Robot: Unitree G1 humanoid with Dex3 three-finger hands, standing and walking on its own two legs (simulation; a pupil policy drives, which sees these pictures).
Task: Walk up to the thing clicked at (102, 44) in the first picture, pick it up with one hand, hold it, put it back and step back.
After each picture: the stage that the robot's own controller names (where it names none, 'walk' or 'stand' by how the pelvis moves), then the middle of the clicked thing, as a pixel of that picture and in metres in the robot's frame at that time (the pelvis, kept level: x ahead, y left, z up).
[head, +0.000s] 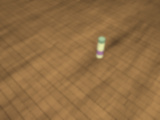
stand; (100, 47) +1.25 -0.19 -0.65
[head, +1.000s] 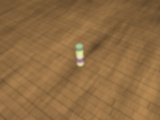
walk; (79, 55) +1.13 +0.12 -0.63
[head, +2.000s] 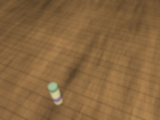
walk; (55, 94) +0.64 +0.28 -0.65
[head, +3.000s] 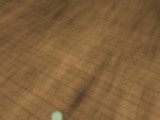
stand; out of the picture +0.43 +0.20 -0.64
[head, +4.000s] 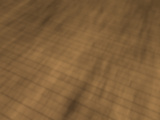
stand; out of the picture +0.38 +0.21 -0.66
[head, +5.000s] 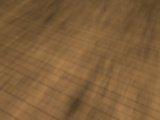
stand; out of the picture +0.38 +0.20 -0.66
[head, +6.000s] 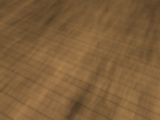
stand; out of the picture +0.36 +0.21 -0.66
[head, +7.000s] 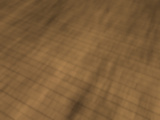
stand; out of the picture +0.36 +0.21 -0.66
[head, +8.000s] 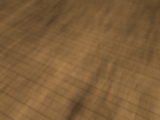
go down; out of the picture +0.36 +0.21 -0.66
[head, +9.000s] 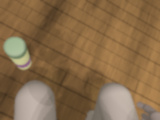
go down; (20, 56) +0.43 +0.24 -0.28
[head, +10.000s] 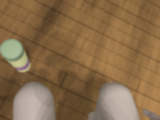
approach; (18, 58) +0.43 +0.26 -0.27
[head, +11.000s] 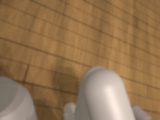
close in; out of the picture +0.41 +0.30 -0.16
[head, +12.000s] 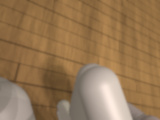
close; out of the picture +0.41 +0.31 -0.16
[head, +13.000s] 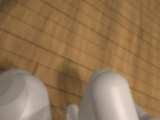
lift; out of the picture +0.33 +0.28 -0.14
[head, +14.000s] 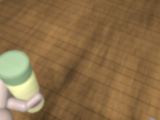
lift; (25, 87) +0.31 +0.18 +0.05
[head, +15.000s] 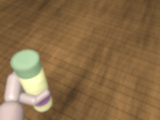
hold; (35, 85) +0.33 +0.16 +0.04
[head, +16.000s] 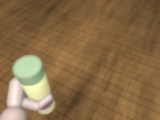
hold; (38, 89) +0.31 +0.16 +0.04
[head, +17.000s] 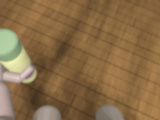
crouch; (17, 61) +0.40 +0.21 -0.03
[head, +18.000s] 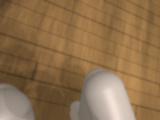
lower; out of the picture +0.43 +0.29 -0.14
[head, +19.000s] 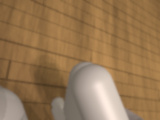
lower; out of the picture +0.43 +0.32 -0.16
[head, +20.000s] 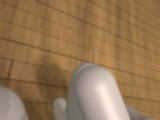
lower; out of the picture +0.42 +0.32 -0.16
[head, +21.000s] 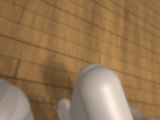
lower; out of the picture +0.40 +0.32 -0.16
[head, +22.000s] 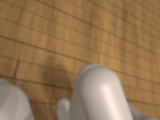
rest; out of the picture +0.40 +0.32 -0.16
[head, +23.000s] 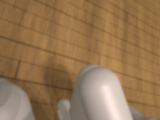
withdraw; out of the picture +0.40 +0.29 -0.16
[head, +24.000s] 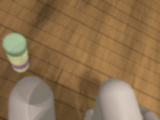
stand; (18, 55) +0.43 +0.25 -0.22
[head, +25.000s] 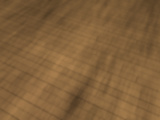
stand; out of the picture +0.36 +0.17 -0.58
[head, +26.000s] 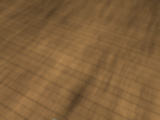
stand; out of the picture +0.38 +0.18 -0.60
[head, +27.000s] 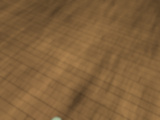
stand; out of the picture +0.38 +0.18 -0.62
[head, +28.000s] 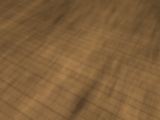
walk; out of the picture +0.39 +0.17 -0.65
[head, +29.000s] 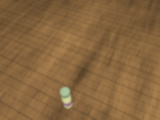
walk; (66, 98) +0.54 +0.16 -0.64
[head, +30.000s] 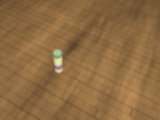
walk; (58, 61) +0.88 +0.18 -0.64
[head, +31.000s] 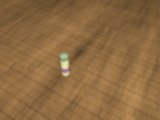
stand; (64, 65) +0.99 +0.18 -0.64
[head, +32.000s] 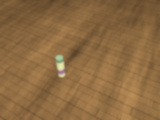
stand; (60, 66) +0.98 +0.21 -0.66
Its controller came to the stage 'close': yes
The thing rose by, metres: 0.68
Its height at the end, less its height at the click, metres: +0.00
